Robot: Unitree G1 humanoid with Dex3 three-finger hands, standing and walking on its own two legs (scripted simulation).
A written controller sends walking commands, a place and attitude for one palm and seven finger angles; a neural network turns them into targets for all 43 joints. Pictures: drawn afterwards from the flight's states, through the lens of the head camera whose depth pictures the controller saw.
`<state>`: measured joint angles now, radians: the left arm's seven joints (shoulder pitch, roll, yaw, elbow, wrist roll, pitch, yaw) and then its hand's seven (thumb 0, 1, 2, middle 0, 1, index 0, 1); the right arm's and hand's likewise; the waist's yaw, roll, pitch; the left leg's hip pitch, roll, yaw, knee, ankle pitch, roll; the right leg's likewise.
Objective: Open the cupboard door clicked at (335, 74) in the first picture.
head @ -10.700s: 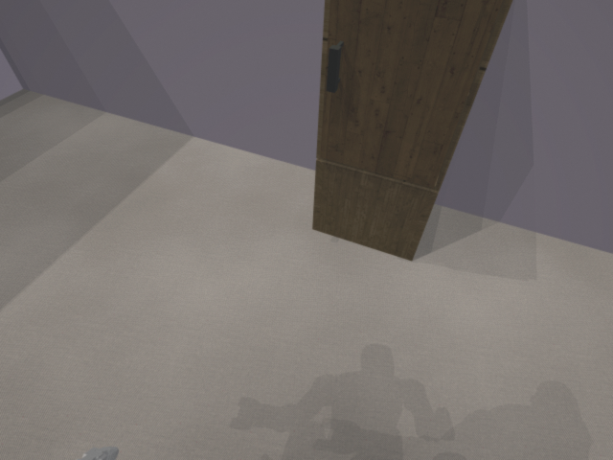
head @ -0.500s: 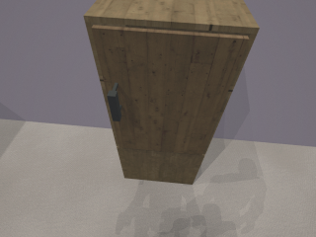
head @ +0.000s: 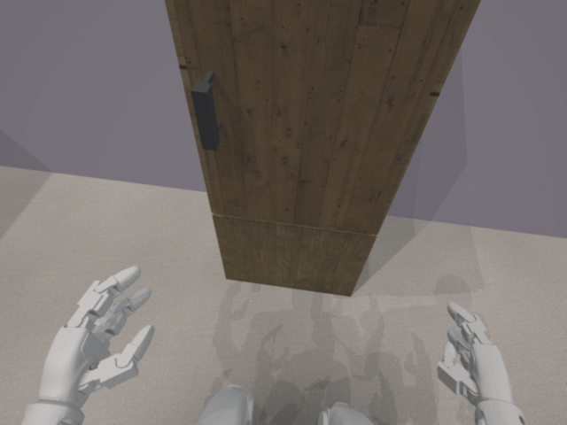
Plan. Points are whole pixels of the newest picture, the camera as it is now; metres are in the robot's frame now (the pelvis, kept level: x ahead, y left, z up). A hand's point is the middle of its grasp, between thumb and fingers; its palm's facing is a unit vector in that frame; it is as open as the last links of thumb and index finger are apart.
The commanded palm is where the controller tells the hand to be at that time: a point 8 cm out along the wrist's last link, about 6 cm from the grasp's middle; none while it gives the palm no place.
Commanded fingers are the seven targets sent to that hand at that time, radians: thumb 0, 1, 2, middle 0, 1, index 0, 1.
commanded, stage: raise the hand with hooked fingers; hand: left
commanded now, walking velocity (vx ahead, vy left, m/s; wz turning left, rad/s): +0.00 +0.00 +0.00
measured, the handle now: (210, 110) +0.60 +0.20 +0.10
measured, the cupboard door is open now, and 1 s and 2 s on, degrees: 0 0 0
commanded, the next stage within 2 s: move the hooked fingers beside the handle in 1.64 s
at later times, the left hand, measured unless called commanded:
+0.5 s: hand (102, 289) +0.26 +0.26 +0.07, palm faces -0.03 -1.00 -0.06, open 11.8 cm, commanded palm +0.24 +0.31 +0.08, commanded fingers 0.00 -0.24 0.41 -0.28 -1.03 -0.28 -1.03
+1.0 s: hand (62, 244) +0.29 +0.31 +0.11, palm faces -0.01 -1.00 -0.05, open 13.9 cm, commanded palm +0.27 +0.36 +0.11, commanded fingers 0.00 -0.50 0.30 -0.30 -1.20 -0.30 -1.20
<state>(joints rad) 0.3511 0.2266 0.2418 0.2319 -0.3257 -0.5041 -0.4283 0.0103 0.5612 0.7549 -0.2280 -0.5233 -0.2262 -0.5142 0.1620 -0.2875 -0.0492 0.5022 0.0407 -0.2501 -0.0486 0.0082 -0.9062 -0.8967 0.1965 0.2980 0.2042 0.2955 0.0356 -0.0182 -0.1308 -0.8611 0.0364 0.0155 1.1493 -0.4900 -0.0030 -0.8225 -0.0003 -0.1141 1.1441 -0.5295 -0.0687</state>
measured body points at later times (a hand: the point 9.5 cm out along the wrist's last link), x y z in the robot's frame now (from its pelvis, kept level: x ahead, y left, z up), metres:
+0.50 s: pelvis +0.01 +0.03 +0.03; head +0.07 +0.03 +0.47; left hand +0.25 +0.31 +0.07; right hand +0.15 -0.24 -0.06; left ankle +0.04 +0.12 -0.65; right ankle +0.03 -0.08 -0.65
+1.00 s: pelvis +0.02 +0.04 +0.04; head +0.07 +0.06 +0.49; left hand +0.29 +0.36 +0.11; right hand +0.19 -0.19 -0.03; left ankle +0.04 +0.12 -0.65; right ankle +0.03 -0.08 -0.65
